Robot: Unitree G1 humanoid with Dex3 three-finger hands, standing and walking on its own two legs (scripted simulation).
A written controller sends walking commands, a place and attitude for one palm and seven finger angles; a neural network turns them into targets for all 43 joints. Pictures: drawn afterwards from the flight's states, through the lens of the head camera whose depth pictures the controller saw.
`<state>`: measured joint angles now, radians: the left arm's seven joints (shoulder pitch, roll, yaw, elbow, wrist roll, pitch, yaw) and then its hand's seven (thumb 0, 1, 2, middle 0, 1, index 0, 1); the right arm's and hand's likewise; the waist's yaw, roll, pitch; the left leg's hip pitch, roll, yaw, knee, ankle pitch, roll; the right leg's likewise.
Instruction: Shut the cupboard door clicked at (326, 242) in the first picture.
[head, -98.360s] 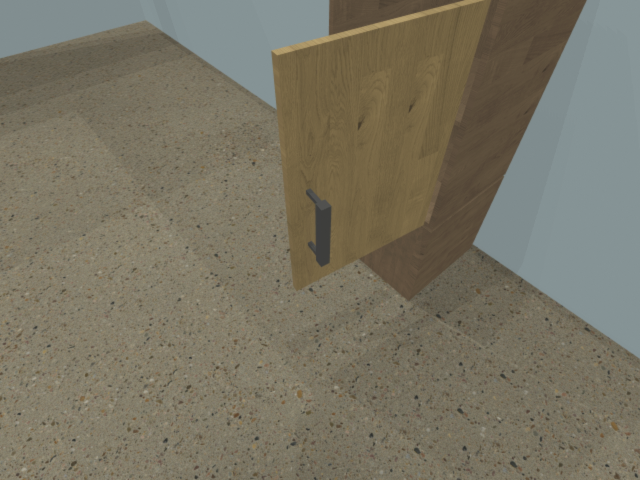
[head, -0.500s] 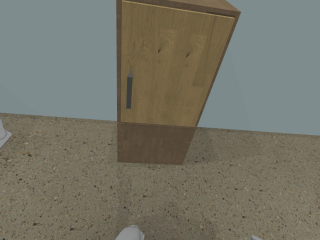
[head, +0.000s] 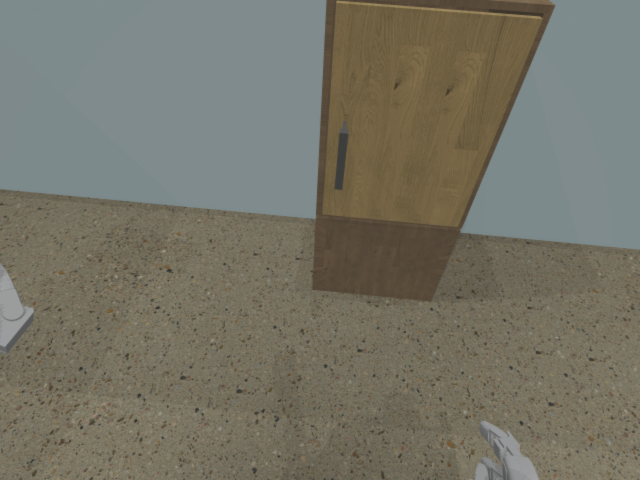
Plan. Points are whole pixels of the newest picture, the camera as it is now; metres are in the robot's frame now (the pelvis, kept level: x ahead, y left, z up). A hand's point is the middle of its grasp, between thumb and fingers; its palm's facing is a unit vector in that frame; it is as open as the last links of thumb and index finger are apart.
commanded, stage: stop stepping back and stand still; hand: left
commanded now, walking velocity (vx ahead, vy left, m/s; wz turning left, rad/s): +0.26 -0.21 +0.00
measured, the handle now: (341, 156) +0.92 +0.00 -0.10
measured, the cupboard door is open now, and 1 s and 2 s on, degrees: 0 0 0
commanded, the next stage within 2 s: let the arm hang, fingers relaxed in 0.84 s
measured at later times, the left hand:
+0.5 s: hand (99, 272) +0.25 +0.24 +0.18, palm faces +0.43 -0.77 -0.47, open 7.4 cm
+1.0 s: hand (121, 285) +0.29 +0.25 +0.12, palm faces +0.30 -0.81 -0.50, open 7.4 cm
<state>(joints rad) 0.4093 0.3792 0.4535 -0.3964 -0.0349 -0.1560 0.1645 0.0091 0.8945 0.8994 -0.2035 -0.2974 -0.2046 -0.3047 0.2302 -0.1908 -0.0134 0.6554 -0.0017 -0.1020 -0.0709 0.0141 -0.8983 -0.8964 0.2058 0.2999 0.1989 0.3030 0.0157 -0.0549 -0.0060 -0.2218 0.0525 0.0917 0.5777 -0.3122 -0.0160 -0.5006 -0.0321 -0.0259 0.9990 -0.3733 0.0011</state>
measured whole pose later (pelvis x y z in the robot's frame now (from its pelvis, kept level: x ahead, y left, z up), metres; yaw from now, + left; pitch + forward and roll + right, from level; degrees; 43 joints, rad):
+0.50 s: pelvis +0.05 -0.01 +0.00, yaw -1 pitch -1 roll +0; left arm 0.53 0.41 0.44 -0.50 -0.03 -0.24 0.17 0.01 0.89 0.90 -0.21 -0.30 -0.22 -0.31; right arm 0.21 -0.23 -0.04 0.65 0.01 -0.08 -0.08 0.01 -0.90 -0.90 0.20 0.30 0.20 0.30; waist -0.01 -0.01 0.05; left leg -0.31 0.02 0.07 0.60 -0.26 0.01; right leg -0.23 -0.01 -0.07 0.63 -0.37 -0.02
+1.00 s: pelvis +0.06 +0.00 +0.01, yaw -1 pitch +1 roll +0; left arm 0.43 0.41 0.29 -0.20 -0.01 -0.15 0.09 0.00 0.89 0.90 -0.21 -0.30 -0.21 -0.31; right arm 0.19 -0.25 0.00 0.68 0.01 -0.08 -0.01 0.01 -0.90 -0.90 0.21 0.30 0.20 0.30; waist 0.01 0.05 -0.04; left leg -0.32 0.03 0.08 0.55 -0.25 0.01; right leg -0.21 0.00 -0.07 0.52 -0.33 -0.02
